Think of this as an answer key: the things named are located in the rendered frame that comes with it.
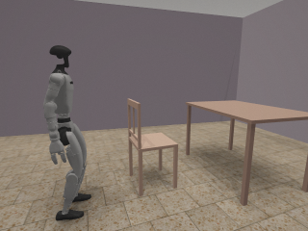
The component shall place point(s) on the left robot shin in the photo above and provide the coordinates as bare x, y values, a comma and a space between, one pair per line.
82, 175

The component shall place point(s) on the right robot hand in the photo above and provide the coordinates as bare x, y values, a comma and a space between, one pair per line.
57, 147

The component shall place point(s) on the robot right forearm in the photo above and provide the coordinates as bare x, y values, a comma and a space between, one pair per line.
51, 119

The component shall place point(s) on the chair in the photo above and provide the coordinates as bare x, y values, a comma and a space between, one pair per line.
148, 142

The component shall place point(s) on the right robot shin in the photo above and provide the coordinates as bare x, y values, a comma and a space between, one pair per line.
70, 189

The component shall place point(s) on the table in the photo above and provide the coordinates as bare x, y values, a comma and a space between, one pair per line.
252, 114

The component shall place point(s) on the right robot upper arm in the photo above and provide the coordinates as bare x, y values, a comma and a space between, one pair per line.
56, 80

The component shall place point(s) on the robot shin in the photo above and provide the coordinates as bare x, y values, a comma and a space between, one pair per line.
82, 175
70, 189

